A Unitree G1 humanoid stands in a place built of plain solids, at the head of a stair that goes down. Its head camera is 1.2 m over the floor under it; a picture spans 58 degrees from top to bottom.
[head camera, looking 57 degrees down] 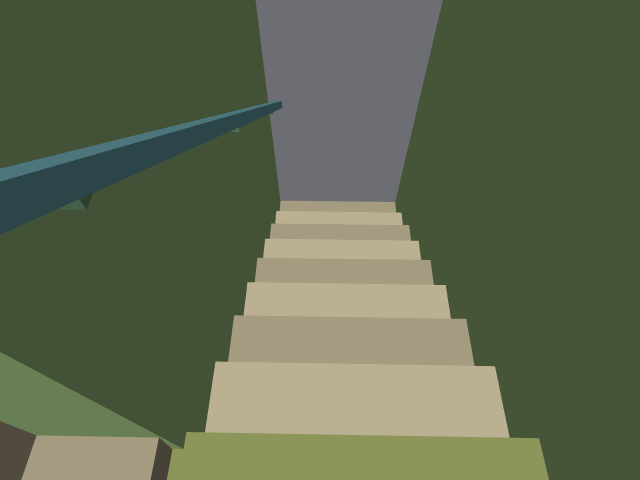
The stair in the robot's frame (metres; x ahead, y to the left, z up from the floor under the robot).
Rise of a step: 0.19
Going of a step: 0.24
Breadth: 0.90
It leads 1 degrees to the right of straight ahead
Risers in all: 9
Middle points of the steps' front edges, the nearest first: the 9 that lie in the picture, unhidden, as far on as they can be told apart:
0.18 -0.11 0.00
0.43 -0.11 -0.19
0.66 -0.12 -0.37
0.91 -0.12 -0.56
1.14 -0.12 -0.74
1.38 -0.13 -0.93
1.62 -0.13 -1.11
1.86 -0.14 -1.30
2.10 -0.14 -1.48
